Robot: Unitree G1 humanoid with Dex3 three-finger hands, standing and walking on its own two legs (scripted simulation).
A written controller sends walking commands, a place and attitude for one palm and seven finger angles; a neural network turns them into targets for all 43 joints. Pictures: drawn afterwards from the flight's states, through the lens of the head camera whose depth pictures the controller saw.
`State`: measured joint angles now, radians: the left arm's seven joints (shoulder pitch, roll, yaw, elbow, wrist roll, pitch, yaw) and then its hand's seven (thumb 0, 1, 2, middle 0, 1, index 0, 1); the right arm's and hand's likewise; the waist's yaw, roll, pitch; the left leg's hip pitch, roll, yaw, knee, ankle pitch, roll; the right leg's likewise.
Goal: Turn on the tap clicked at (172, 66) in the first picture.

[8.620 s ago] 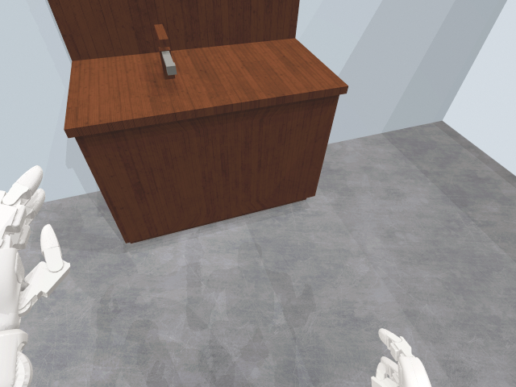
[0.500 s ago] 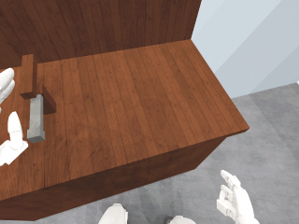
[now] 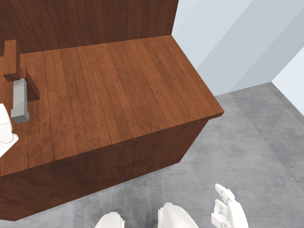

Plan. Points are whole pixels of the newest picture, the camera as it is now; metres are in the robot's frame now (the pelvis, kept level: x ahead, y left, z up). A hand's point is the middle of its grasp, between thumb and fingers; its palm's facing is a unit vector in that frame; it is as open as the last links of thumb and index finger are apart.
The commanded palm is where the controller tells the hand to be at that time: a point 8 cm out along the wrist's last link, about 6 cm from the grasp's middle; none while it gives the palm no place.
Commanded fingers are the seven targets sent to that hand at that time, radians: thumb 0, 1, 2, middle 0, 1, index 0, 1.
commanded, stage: shuffle to correct the standing spot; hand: left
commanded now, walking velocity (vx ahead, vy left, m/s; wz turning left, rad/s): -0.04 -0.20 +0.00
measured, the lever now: (20, 115) +0.34 +0.36 +0.04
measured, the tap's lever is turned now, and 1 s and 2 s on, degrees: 0 0 0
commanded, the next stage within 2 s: come to a stop and stand still in 0.02 s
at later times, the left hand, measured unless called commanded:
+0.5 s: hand (30, 184) +0.16 +0.20 +0.18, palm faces +0.42 -0.79 -0.45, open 7.4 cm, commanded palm +0.10 +0.23 +0.19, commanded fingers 0.00 0.90 0.90 -0.20 -0.30 -0.20 -0.30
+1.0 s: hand out of the picture +0.09 +0.24 +0.19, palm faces +0.44 -0.82 -0.36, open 7.4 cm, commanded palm +0.02 +0.28 +0.19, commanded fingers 0.00 0.90 0.90 -0.20 -0.30 -0.20 -0.30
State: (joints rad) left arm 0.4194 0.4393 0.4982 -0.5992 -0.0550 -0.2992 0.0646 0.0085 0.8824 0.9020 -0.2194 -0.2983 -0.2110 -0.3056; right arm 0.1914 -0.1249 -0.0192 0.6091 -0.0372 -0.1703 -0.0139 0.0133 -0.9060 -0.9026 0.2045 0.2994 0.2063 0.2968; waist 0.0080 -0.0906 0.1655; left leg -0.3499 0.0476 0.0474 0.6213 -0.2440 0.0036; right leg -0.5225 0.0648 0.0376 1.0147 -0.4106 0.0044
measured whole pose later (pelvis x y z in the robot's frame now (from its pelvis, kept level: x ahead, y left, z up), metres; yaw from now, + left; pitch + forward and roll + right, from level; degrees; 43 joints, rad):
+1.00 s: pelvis -0.13 -0.01 -0.01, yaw +2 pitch -2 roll +1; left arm 0.37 0.38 0.43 -0.51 -0.03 -0.22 0.11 0.01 0.89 0.90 -0.22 -0.30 -0.21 -0.30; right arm 0.24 -0.15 -0.01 0.61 0.02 -0.12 0.02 0.01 -0.91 -0.90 0.20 0.30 0.20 0.30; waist -0.03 -0.06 0.04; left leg -0.31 -0.01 -0.01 0.73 -0.39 0.01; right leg -0.59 0.07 0.00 1.28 -0.39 -0.03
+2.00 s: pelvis -0.10 -0.02 +0.02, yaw +2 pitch +0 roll -1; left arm 0.46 0.37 0.34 -0.48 -0.06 -0.15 0.16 0.01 0.89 0.90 -0.22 -0.30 -0.21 -0.30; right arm 0.19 -0.20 0.03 0.58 0.02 -0.06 -0.03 0.01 -0.91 -0.90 0.21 0.30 0.21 0.30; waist 0.01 0.01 0.02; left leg -0.20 0.01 -0.01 0.47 -0.26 0.00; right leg -0.16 0.05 -0.06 0.40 -0.25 -0.05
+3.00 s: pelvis -0.15 +0.05 +0.01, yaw +0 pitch -3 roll -2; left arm 0.37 0.35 0.37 -0.45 -0.01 -0.18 0.11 0.01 0.89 0.90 -0.21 -0.30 -0.20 -0.30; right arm 0.27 -0.15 0.04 0.60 0.00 -0.13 0.00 0.01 -0.91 -0.90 0.21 0.30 0.21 0.30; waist -0.01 -0.06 0.04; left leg -0.20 -0.05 0.05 0.49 -0.23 0.09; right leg -0.53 0.02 -0.01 1.11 -0.29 -0.01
